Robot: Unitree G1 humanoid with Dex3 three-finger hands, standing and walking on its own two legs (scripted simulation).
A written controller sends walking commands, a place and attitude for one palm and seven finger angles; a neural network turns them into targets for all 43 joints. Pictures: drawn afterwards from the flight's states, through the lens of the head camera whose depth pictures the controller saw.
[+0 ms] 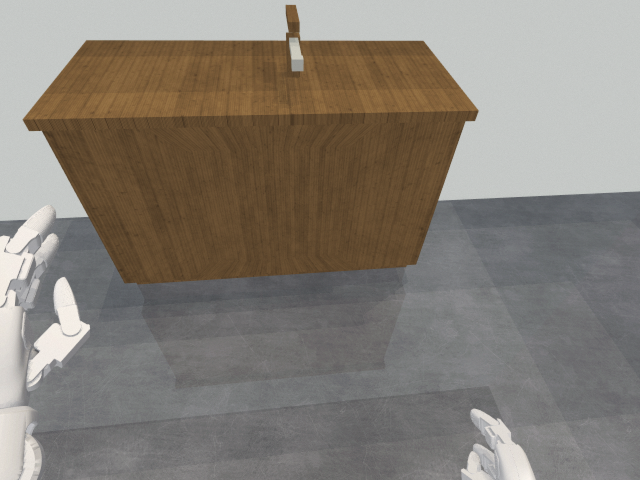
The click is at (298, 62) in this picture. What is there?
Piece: tap's lever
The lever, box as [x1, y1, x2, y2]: [291, 55, 303, 70]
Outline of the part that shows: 291,55 292,70 303,70 302,55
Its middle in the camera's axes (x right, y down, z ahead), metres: -0.06 -0.42 +0.93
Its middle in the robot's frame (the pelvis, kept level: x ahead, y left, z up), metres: +0.99 +0.13 +0.09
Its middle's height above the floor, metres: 0.86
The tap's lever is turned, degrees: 0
